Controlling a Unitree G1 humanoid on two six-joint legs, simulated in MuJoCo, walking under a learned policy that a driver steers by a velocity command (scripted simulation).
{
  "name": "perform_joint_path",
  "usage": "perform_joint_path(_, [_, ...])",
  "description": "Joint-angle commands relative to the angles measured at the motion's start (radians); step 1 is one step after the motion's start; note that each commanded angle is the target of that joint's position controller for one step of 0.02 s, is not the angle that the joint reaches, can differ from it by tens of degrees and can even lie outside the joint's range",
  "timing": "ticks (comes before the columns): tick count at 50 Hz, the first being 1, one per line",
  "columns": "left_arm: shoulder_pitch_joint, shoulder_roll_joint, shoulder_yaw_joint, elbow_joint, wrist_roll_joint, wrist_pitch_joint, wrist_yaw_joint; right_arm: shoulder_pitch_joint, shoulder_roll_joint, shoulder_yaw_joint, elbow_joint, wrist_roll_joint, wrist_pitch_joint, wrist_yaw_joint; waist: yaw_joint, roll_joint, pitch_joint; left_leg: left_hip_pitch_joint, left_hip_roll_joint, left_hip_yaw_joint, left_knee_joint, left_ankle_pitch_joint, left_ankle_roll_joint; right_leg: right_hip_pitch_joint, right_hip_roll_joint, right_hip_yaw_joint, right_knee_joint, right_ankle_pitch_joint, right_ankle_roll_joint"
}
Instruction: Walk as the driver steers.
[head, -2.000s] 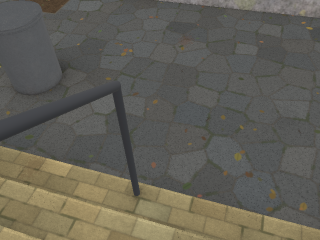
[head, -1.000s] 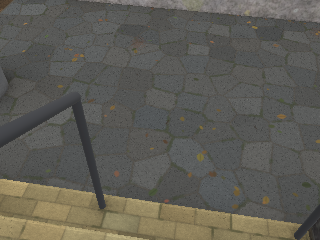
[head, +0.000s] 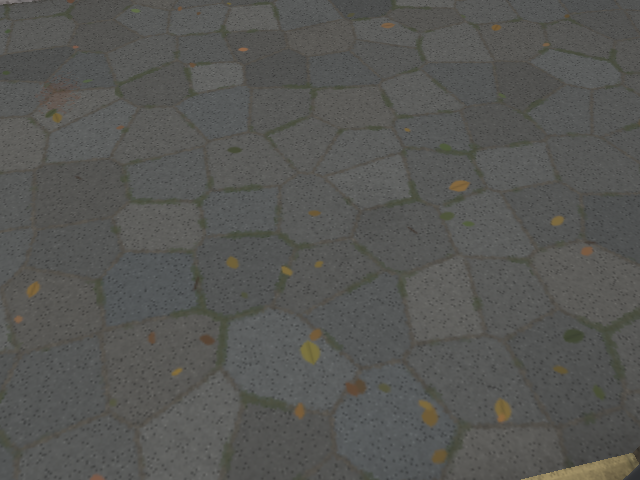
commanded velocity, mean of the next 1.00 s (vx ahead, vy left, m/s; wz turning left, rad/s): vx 0.50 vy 0.00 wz -0.01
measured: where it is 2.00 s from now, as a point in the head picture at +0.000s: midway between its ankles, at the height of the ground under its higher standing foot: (289, 287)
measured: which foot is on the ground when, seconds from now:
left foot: down 0.00-0.30, up 0.32-0.78, down 0.80-1.00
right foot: up 0.00-0.28, down 0.30-0.80, up 0.82-1.00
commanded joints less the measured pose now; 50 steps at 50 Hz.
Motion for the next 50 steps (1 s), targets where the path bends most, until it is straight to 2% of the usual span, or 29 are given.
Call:
perform_joint_path(1, [-0.118, -0.008, -0.018, -0.072, 0.001, -0.008, 0.029, 0.379, -0.037, -0.003, 0.118, -0.01, 0.008, -0.052, -0.101, 0.075, 0.099, 0.647, 0.4, -0.591, -0.085, 0.485, 0.241, -0.68, -0.053, 0.169, -0.245, 0.029, 0.044])
perform_joint_path(2, [-0.138, -0.012, -0.026, -0.077, -0.01, -0.009, 0.028, 0.374, -0.018, -0.003, 0.125, -0.012, 0.017, -0.051, -0.091, 0.09, 0.128, 0.62, 0.389, -0.594, -0.081, 0.532, 0.235, -0.697, -0.064, 0.139, -0.283, 0.037, 0.042])
perform_joint_path(3, [-0.144, 0.017, -0.027, -0.043, 0.003, -0.015, 0.006, 0.265, 0.007, 0.013, 0.052, 0.023, 0.023, -0.051, -0.066, 0.009, 0.12, 0.36, 0.294, -0.429, -0.036, 0.444, 0.198, -0.411, -0.069, 0.049, -0.477, 0.309, 0.024])
perform_joint_path(6, [-0.149, 0.053, -0.014, -0.083, 0.005, 0.005, -0.02, 0.041, -0.051, 0.012, -0.045, 0.003, 0.016, 0.013, 0.032, 0.1, 0.157, -0.461, 0.163, -0.249, -0.149, 0.105, 0.133, 0.455, 0.012, -0.099, -0.298, 0.382, -0.018])
perform_joint_path(9, [-0.297, 0.076, -0.007, -0.158, -0.026, 0.016, -0.01, 0.144, -0.132, -0.012, -0.007, 0.019, 0.001, -0.012, -0.048, 0.079, 0.188, -0.113, 0.216, -0.31, -0.041, 0.126, 0.127, 0.369, 0.016, -0.095, -0.526, 0.145, -0.008])
perform_joint_path(11, [-0.385, 0.029, -0.014, -0.18, -0.01, 0.021, -0.016, 0.213, -0.124, -0.022, 0.044, 0.052, 0.017, -0.029, -0.112, 0.108, 0.212, 0.176, 0.248, -0.366, 0.029, 0.325, 0.137, 0.274, 0.025, -0.08, -0.754, -0.062, -0.012])
perform_joint_path(13, [-0.138, 0.052, 0.004, -0.065, -0.021, 0.011, -0.002, 0.158, -0.149, -0.037, 0.046, 0.05, 0.038, 0.002, -0.027, 0.038, 0.156, 0.235, 0.235, -0.349, 0.243, 0.514, 0.121, 0.517, -0.005, -0.062, -0.928, 0.069, -0.033])
perform_joint_path(14, [0.193, 0.127, 0.047, 0.06, -0.03, -0.006, 0.008, 0.15, -0.117, -0.024, 0.06, 0.03, 0.056, 0.033, 0.095, -0.001, 0.08, 0.088, 0.163, -0.258, 0.487, 0.5, 0.064, 0.893, -0.02, -0.106, -0.989, 0.383, -0.065])
perform_joint_path(15, [0.595, 0.185, 0.091, 0.151, -0.007, -0.007, 0.011, 0.108, -0.113, -0.023, 0.04, 0.007, 0.069, 0.083, 0.281, -0.068, -0.076, -0.261, 0.093, -0.205, 0.855, 0.351, -0.008, 1.436, -0.083, -0.088, -0.764, 0.563, -0.178])
perform_joint_path(16, [0.68, 0.283, 0.123, 0.182, -0.016, 0.006, -0.003, 0.204, -0.016, -0.026, 0.026, 0.036, 0.069, 0.11, 0.217, -0.22, -0.353, -0.515, 0.014, -0.158, 1.292, -0.341, -0.084, 1.83, -0.238, 0.034, -0.4, 1.079, -0.359])
perform_joint_path(18, [0.536, 0.25, 0.129, 0.16, 0.005, 0.016, 0.0, -0.126, -0.127, -0.046, -0.172, 0.07, 0.045, 0.11, 0.246, -0.019, -0.181, -0.892, 0.077, -0.154, 1.308, -0.277, -0.067, 1.67, -0.309, 0.136, -0.506, 0.617, -0.351])
perform_joint_path(19, [0.378, 0.141, 0.096, 0.121, -0.008, 0.012, -0.003, -0.177, -0.17, -0.061, -0.191, 0.068, 0.032, 0.081, 0.176, 0.098, -0.045, -0.81, 0.157, -0.163, 1.074, -0.107, -0.036, 1.334, -0.264, 0.078, -0.601, 0.302, -0.292])
perform_joint_path(21, [0.1, -0.032, 0.031, 0.038, -0.01, -0.025, 0.009, -0.157, -0.058, -0.036, -0.17, 0.017, 0.023, 0.033, 0.009, 0.092, 0.179, -0.516, 0.278, -0.28, 0.627, 0.295, 0.051, 0.65, -0.189, 0.054, -0.76, -0.082, -0.253])
perform_joint_path(23, [0.094, 0.002, 0.03, 0.044, -0.045, -0.065, 0.026, -0.187, -0.04, -0.036, -0.15, -0.005, 0.04, 0.047, 0.019, 0.059, 0.206, -0.309, 0.257, -0.198, 0.306, 0.545, 0.03, 0.413, -0.129, 0.003, -0.859, -0.121, -0.297])
perform_joint_path(25, [0.153, 0.085, 0.052, 0.075, -0.023, -0.078, 0.025, -0.12, -0.036, -0.033, -0.148, -0.01, 0.052, 0.074, -0.008, -0.003, 0.116, -0.19, 0.218, -0.191, 0.387, 0.654, -0.001, 0.334, -0.085, 0.014, -0.697, -0.157, -0.296])
perform_joint_path(27, [0.249, 0.015, 0.032, 0.106, -0.011, -0.099, 0.054, -0.284, -0.097, -0.037, -0.209, -0.018, 0.043, 0.069, 0.1, 0.049, 0.119, -0.494, 0.282, -0.299, 0.137, 0.819, -0.041, 0.636, -0.126, 0.08, -0.593, -0.244, -0.272])
perform_joint_path(29, [0.333, 0.012, 0.01, 0.136, -0.009, -0.096, 0.059, -0.405, -0.102, -0.024, -0.241, 0.012, 0.048, 0.041, 0.134, 0.065, 0.112, -0.394, 0.286, -0.282, -0.092, 1.157, -0.058, 0.601, -0.082, 0.056, -0.496, -0.423, -0.228])
perform_joint_path(32, [0.366, 0.037, 0.007, 0.129, -0.009, -0.068, 0.042, -0.534, -0.169, -0.028, -0.295, -0.001, 0.071, 0.049, 0.142, 0.058, 0.175, -0.295, 0.242, -0.198, -0.094, 1.008, -0.051, 0.492, -0.073, 0.106, -0.446, -0.567, -0.223])
perform_joint_path(36, [0.533, 0.021, 0.008, 0.192, -0.03, -0.049, 0.08, -0.729, -0.166, -0.014, -0.344, 0.005, 0.073, 0.047, 0.268, 0.057, 0.236, -0.37, 0.257, -0.183, -0.374, 0.929, -0.052, 0.763, -0.097, 0.179, -0.315, -0.555, -0.174])
perform_joint_path(37, [0.342, 0.135, 0.071, 0.128, -0.164, -0.005, 0.118, -0.754, -0.189, -0.05, -0.361, 0.244, 0.066, 0.047, 0.241, 0.052, 0.287, -0.292, 0.204, -0.197, -0.378, 0.775, -0.052, 0.64, -0.072, 0.164, -0.266, -0.36, -0.146])
perform_joint_path(38, [0.331, 0.159, 0.085, 0.142, -0.15, 0.012, 0.122, -0.606, -0.201, -0.056, -0.312, 0.255, 0.073, 0.036, 0.171, 0.058, 0.207, -0.1, 0.23, -0.216, -0.408, 0.818, -0.019, 0.612, -0.083, 0.144, -0.143, -0.339, -0.132])
perform_joint_path(40, [0.389, 0.028, 0.07, 0.194, -0.126, -0.007, 0.099, -0.126, -0.284, -0.116, -0.15, 0.186, 0.084, 0.017, -0.008, 0.158, -0.024, 0.456, 0.232, -0.138, -0.353, 1.121, 0.021, 0.417, 0.072, 0.022, 0.382, -0.485, -0.055])
perform_joint_path(41, [0.428, -0.059, 0.063, 0.202, -0.16, -0.02, 0.089, 0.081, -0.304, -0.119, -0.084, 0.134, 0.085, 0.014, -0.065, 0.352, -0.201, 0.886, 0.374, -0.213, -0.06, 1.432, 0.129, 0.047, 0.211, -0.012, 0.925, -1.141, 0.013])
perform_joint_path(43, [0.305, 0.039, 0.073, 0.063, -0.209, -0.061, 0.093, 0.064, -0.31, -0.131, -0.1, 0.151, 0.086, 0.0, -0.095, 0.354, -0.403, 0.958, 0.517, -0.527, -0.14, 0.828, 0.268, -0.254, 0.131, 0.079, 1.061, -1.046, 0.022])
perform_joint_path(44, [0.199, -0.002, 0.067, 0.004, -0.207, -0.061, 0.113, -0.02, -0.299, -0.127, -0.088, 0.157, 0.09, -0.01, -0.032, 0.207, -0.296, 0.785, 0.525, -0.614, -0.295, 0.503, 0.259, -0.322, 0.07, -0.021, 0.95, -0.903, 0.031])
perform_joint_path(45, [0.149, -0.018, 0.06, -0.02, -0.186, -0.04, 0.13, -0.173, -0.249, -0.109, -0.151, 0.125, 0.085, -0.016, 0.021, 0.034, -0.207, 0.537, 0.537, -0.652, -0.402, 0.302, 0.247, -0.244, 0.023, -0.037, 0.835, -0.729, 0.015])
perform_joint_path(46, [0.132, -0.06, 0.059, -0.015, -0.178, -0.02, 0.138, -0.256, -0.227, -0.102, -0.154, 0.099, 0.068, -0.021, 0.07, 0.025, -0.137, 0.328, 0.587, -0.722, -0.39, 0.366, 0.26, -0.178, -0.003, 0.008, 0.807, -0.648, 0.013])
perform_joint_path(48, [0.102, -0.063, 0.068, -0.032, -0.146, 0.009, 0.134, -0.414, -0.162, -0.069, -0.174, 0.095, 0.046, -0.014, 0.171, 0.035, 0.09, -0.13, 0.446, -0.483, -0.47, 0.407, 0.163, 0.004, -0.038, 0.038, 0.398, -0.504, -0.002])
perform_joint_path(50, [0.071, -0.04, 0.084, -0.056, -0.118, -0.005, 0.134, -0.409, -0.198, -0.08, -0.172, 0.092, 0.052, -0.046, 0.178, 0.135, 0.081, -0.234, 0.307, -0.295, -0.513, 0.503, 0.136, 0.217, -0.014, -0.013, 0.006, -0.325, 0.031])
